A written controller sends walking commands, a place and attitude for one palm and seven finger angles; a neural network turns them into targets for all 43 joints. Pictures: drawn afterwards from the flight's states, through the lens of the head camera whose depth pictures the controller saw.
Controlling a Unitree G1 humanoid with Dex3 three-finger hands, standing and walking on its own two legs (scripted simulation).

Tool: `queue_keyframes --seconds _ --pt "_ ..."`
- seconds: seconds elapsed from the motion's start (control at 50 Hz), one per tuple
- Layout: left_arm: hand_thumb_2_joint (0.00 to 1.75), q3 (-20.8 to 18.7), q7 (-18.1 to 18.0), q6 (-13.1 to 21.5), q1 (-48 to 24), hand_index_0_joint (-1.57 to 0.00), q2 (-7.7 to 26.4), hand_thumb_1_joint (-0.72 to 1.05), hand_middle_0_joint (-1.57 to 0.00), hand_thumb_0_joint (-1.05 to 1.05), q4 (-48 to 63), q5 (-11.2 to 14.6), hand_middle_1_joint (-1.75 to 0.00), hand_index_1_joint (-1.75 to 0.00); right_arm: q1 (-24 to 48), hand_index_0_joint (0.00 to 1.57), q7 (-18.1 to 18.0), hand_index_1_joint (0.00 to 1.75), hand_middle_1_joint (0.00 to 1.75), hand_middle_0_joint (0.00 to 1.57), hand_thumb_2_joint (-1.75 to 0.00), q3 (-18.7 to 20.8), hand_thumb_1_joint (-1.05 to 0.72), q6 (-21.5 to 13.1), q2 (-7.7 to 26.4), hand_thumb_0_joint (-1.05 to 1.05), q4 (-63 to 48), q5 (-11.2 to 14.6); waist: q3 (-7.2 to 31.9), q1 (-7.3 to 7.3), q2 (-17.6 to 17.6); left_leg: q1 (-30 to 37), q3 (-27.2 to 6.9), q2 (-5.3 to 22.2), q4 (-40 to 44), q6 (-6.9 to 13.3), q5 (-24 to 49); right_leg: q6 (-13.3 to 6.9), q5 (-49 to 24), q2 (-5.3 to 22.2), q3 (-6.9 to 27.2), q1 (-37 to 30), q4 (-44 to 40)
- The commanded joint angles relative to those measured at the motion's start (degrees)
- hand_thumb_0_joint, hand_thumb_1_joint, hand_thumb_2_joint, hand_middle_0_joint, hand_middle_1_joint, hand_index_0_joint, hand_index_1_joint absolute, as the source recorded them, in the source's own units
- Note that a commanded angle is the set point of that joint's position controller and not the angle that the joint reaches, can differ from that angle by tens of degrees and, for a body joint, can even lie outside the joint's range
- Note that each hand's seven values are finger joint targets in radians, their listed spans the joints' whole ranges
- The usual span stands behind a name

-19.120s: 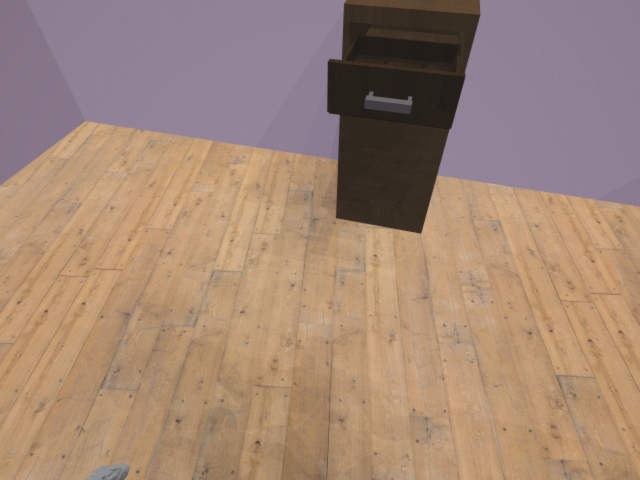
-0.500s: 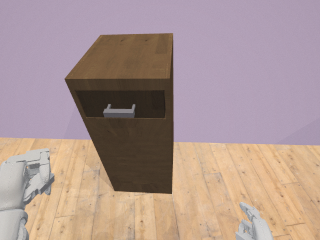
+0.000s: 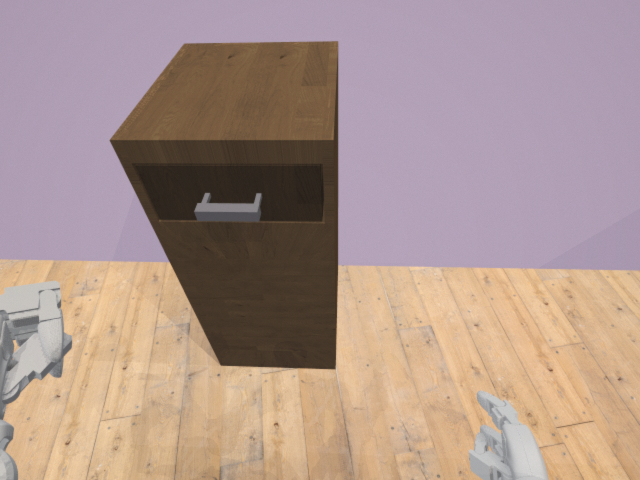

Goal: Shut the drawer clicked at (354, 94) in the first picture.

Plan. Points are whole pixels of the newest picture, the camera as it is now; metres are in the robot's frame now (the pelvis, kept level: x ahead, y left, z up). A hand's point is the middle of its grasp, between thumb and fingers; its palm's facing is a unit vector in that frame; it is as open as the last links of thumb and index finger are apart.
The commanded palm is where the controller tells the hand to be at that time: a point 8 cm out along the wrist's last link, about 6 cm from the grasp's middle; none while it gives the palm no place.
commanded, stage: step back with the hand held close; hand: left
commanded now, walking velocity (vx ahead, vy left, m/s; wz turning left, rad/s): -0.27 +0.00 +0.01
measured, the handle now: (230, 204) +0.58 +0.23 -0.01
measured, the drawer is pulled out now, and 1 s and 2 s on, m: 0.00 0.00 0.00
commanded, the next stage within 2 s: stop stepping back and stand still in 0.90 s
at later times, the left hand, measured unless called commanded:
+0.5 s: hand out of the picture +0.10 +0.27 +0.16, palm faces +0.38 -0.79 -0.48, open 3.2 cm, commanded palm +0.04 +0.30 +0.17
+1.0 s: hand out of the picture +0.00 +0.25 +0.17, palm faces +0.33 -0.82 -0.47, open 3.2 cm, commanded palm -0.05 +0.30 +0.17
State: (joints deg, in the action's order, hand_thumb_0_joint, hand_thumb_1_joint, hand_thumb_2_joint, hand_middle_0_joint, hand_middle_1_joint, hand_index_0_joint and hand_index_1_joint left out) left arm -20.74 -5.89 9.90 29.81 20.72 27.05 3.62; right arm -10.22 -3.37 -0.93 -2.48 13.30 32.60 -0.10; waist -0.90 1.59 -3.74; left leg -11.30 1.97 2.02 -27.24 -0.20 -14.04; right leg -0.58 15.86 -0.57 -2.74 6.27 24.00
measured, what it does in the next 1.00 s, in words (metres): walks backwards: right foot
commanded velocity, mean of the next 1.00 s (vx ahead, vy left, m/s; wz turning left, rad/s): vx -0.31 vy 0.00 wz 0.00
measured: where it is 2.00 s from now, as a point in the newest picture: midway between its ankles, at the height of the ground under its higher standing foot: outside the picture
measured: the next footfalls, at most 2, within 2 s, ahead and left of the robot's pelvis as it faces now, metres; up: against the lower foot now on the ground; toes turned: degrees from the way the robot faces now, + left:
right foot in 0.92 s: -0.24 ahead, -0.09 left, +0.00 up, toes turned +2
left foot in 1.08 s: -0.10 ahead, +0.11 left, +0.00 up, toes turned +0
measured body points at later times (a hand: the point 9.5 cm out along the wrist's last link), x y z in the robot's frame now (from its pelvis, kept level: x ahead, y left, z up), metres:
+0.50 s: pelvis -0.09 +0.02 -0.01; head -0.07 +0.02 +0.44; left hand +0.07 +0.31 +0.18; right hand +0.10 -0.20 -0.09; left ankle +0.01 +0.12 -0.74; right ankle -0.03 -0.11 -0.74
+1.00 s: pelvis -0.19 +0.02 -0.01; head -0.16 +0.03 +0.43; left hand -0.02 +0.29 +0.19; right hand -0.02 -0.20 -0.11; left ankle -0.07 +0.11 -0.72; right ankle -0.28 -0.09 -0.74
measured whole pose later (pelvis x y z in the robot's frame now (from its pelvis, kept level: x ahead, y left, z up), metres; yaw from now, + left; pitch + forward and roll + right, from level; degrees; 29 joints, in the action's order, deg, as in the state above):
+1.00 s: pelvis -0.19 +0.02 -0.01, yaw -1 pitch +3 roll -2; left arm -20.9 -7.5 16.0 36.4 23.8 37.2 3.1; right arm -10.4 -2.8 -0.4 -5.0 10.3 37.9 -0.5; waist -0.2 2.3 -0.9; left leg -34.6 1.0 0.2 -42.3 -0.9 -15.7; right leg -1.4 22.9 -2.8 -0.8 7.6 28.1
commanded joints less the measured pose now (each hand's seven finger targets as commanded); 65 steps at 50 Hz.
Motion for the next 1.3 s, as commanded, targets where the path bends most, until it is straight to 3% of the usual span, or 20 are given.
queue_keyframes --seconds 0.0,0.2,0.4,0.54,0.6,0.64,0.66,0.72,0.82,0.86,0.9,0.92,0.96,1.0,1.02,1.06,1.1,1.24,1.26,1.28 --pt "0.90 -4.0 0.0 2.4 6.3 -1.40 6.8 0.90 -1.40 0.00 8.9 0.1 -1.60 -1.60 5.2 0.20 0.2 0.30 0.30 0.20 -0.90 3.9 -0.90 0.1 6.2 0.00 -10.2 0.5 7.3 -1.01 1.9 3.9 -2.1 2.5 1.1 2.7 25.1 1.0 -27.0 4.7 2.9 1.4 -0.8" --pt "0.90 -8.4 -2.4 3.5 8.8 -1.40 12.0 0.90 -1.40 0.00 21.3 0.2 -1.60 -1.60 5.2 0.20 -1.4 0.30 0.30 0.20 -0.90 4.1 -0.90 0.7 5.7 0.00 -12.8 0.6 11.2 -0.60 -3.0 -1.7 -4.2 3.8 2.4 2.9 23.1 1.5 -21.1 2.6 2.6 0.6 4.2" --pt "0.90 -7.2 -3.0 5.4 6.8 -1.40 8.7 0.90 -1.40 0.00 16.0 -0.9 -1.60 -1.60 3.6 0.20 -1.5 0.30 0.30 0.20 -0.90 4.4 -0.90 -2.9 6.5 0.00 -11.7 0.7 2.2 -2.02 0.3 -23.1 -8.3 5.2 8.1 4.3 -17.7 1.0 0.9 1.5 5.4 0.5 5.2" --pt "0.90 -5.0 -5.1 5.7 0.7 -1.40 10.0 0.90 -1.40 0.00 19.2 -1.4 -1.60 -1.60 2.1 0.20 -1.6 0.30 0.30 0.20 -0.90 3.7 -0.90 -3.2 5.0 0.00 -8.9 -0.2 2.4 -3.41 10.7 -0.9 -2.6 -2.0 -13.8 0.4 -7.6 -4.0 18.0 11.3 10.3 29.2 -9.5" --pt "0.90 -6.5 -5.4 6.2 1.0 -1.40 11.0 0.90 -1.40 0.00 21.8 -1.0 -1.60 -1.60 2.5 0.20 -2.4 0.30 0.30 0.20 -0.90 3.5 -0.90 -3.5 6.3 0.00 -9.7 -0.1 2.2 -3.32 -2.1 -8.2 -12.6 3.4 3.1 2.6 -17.3 0.1 16.6 3.0 4.1 23.3 3.5" --pt "0.90 -8.8 -5.1 6.5 0.8 -1.40 11.4 0.90 -1.40 0.00 23.5 -2.4 -1.60 -1.60 4.0 0.20 -2.5 0.30 0.30 0.20 -0.90 3.7 -0.90 -4.8 6.7 0.00 -10.8 -0.5 3.9 -2.14 -17.6 -31.7 -29.5 15.5 25.0 8.4 -39.6 2.4 8.7 -5.3 2.3 2.4 35.1" --pt "0.90 -9.9 -5.0 6.5 -0.7 -1.40 13.4 0.90 -1.40 0.00 23.3 -2.8 -1.60 -1.60 3.6 0.20 -2.4 0.30 0.30 0.20 -0.90 3.8 -0.90 -4.9 5.1 0.00 -10.3 -0.7 2.9 -2.47 -15.0 -32.9 -30.4 16.0 25.9 8.8 -35.0 2.1 9.6 -5.0 4.6 4.4 44.6" --pt "0.90 -10.5 -5.0 7.5 5.7 -1.40 12.1 0.90 -1.40 0.00 21.9 -1.6 -1.60 -1.60 3.5 0.20 -0.6 0.30 0.30 0.20 -0.90 5.1 -0.90 -6.3 5.1 0.00 -9.3 -0.4 7.6 -1.05 -5.7 -17.5 -19.3 12.2 17.1 7.5 -19.9 1.0 12.2 -4.0 3.9 11.1 38.9" --pt "0.90 -8.3 -3.7 7.7 9.4 -1.40 10.8 0.90 -1.40 0.00 22.2 1.0 -1.60 -1.60 2.6 0.20 0.9 0.30 0.30 0.20 -0.90 4.0 -0.90 -7.0 4.3 0.00 -6.6 -0.7 9.8 -1.55 -11.2 -9.9 -12.2 8.4 17.3 1.9 -13.1 -1.3 17.4 -5.0 -1.6 5.4 8.3" --pt "0.90 -8.3 -3.2 8.7 7.5 -1.40 11.9 0.90 -1.40 0.00 23.2 0.8 -1.60 -1.60 1.1 0.20 1.0 0.30 0.30 0.20 -0.90 4.1 -0.90 -6.7 4.1 0.00 -4.7 -1.1 9.8 -2.17 -6.4 -2.6 -6.8 4.9 7.8 -1.1 -2.3 -2.7 8.8 -0.1 2.3 7.3 -10.2" --pt "0.90 -9.8 -3.6 10.1 3.5 -1.40 15.1 0.90 -1.40 0.00 23.1 0.6 -1.60 -1.60 1.6 0.20 0.4 0.30 0.30 0.20 -0.90 3.6 -0.90 -5.3 3.2 0.00 -3.4 -0.3 8.1 -2.28 11.6 1.0 -2.0 -0.9 -18.2 -1.8 -1.9 -6.4 -8.7 16.6 18.1 20.3 -15.5" --pt "0.90 -11.4 -4.1 10.5 1.8 -1.40 16.9 0.90 -1.40 0.00 22.9 0.7 -1.60 -1.60 4.0 0.20 -0.2 0.30 0.30 0.20 -0.90 3.0 -0.90 -5.7 2.9 0.00 -4.4 -0.5 6.4 -1.16 12.6 -5.9 0.0 -2.6 -26.1 -1.7 -8.8 -7.2 -27.3 18.7 14.1 16.9 -11.3" --pt "0.90 -8.6 -2.6 8.8 1.6 -1.40 13.6 0.90 -1.40 0.00 19.2 -0.2 -1.60 -1.60 5.6 0.20 -0.5 0.30 0.30 0.20 -0.90 3.6 -0.90 -6.2 3.7 0.00 -5.8 0.8 7.9 -1.17 20.1 -13.0 -2.4 -2.5 -24.8 -0.7 -8.7 -5.5 -44.6 14.5 10.1 8.5 -1.5" --pt "0.90 -8.3 -2.3 6.7 5.0 -1.40 11.3 0.90 -1.40 0.00 16.1 0.0 -1.60 -1.60 6.0 0.20 -1.7 0.30 0.30 0.20 -0.90 2.2 -0.90 -4.4 3.1 0.00 -6.4 0.7 5.0 -2.48 13.0 -8.9 1.5 -3.3 -7.7 0.1 3.1 -2.8 -53.7 10.4 5.0 3.8 6.6" --pt "0.90 -7.7 -2.2 6.3 4.5 -1.40 10.9 0.90 -1.40 0.00 16.8 0.5 -1.60 -1.60 5.6 0.20 -2.1 0.30 0.30 0.20 -0.90 1.8 -0.90 -4.4 4.1 0.00 -6.3 1.1 6.2 -3.29 4.9 -0.7 2.0 -3.5 1.6 1.2 19.5 0.2 -49.9 6.5 2.0 6.3 13.2" --pt "0.90 -7.0 -2.0 6.5 1.2 -1.40 12.1 0.90 -1.40 0.00 20.2 -0.3 -1.60 -1.60 3.2 0.20 -0.8 0.30 0.30 0.20 -0.90 3.1 -0.90 -6.5 6.0 0.00 -6.3 0.3 10.6 -2.25 -10.5 17.3 -15.6 12.5 3.5 8.2 54.7 1.7 6.6 -0.3 3.1 22.0 29.8" --pt "0.90 -5.7 -2.3 6.8 1.1 -1.40 9.6 0.90 -1.40 0.00 16.2 -0.4 -1.60 -1.60 0.8 0.20 0.6 0.30 0.30 0.20 -0.90 3.7 -0.90 -7.7 6.0 0.00 -5.2 0.0 8.0 -2.23 -2.6 8.6 -17.9 14.6 8.7 9.3 30.4 0.7 18.6 -1.4 7.3 20.7 32.4" --pt "0.90 -9.1 -3.8 4.5 13.6 -1.40 10.5 0.90 -1.40 0.00 20.8 -1.6 -1.60 -1.60 5.6 0.20 0.2 0.30 0.30 0.20 -0.90 3.2 -0.90 -5.0 4.9 0.00 -10.3 0.5 2.0 -1.62 -9.4 -30.0 -6.4 4.9 15.5 3.1 -27.5 -0.3 9.3 -0.7 -2.3 -9.6 10.2" --pt "0.90 -9.9 -3.8 4.6 13.0 -1.40 11.6 0.90 -1.40 0.00 20.2 -2.0 -1.60 -1.60 5.7 0.20 0.1 0.30 0.30 0.20 -0.90 3.5 -0.90 -4.2 4.7 0.00 -10.7 0.4 1.2 -1.67 -4.2 -30.2 -3.9 1.9 7.4 1.9 -24.8 -1.5 12.5 2.1 1.2 -7.1 4.2" --pt "0.90 -9.4 -3.7 4.9 11.3 -1.40 11.9 0.90 -1.40 0.00 19.1 -2.1 -1.60 -1.60 5.6 0.20 0.0 0.30 0.30 0.20 -0.90 3.9 -0.90 -3.6 3.9 0.00 -10.2 0.5 -0.6 -1.58 9.5 -24.4 -0.6 -3.1 -12.2 0.2 -17.6 -5.1 23.5 10.5 14.8 6.0 -9.7"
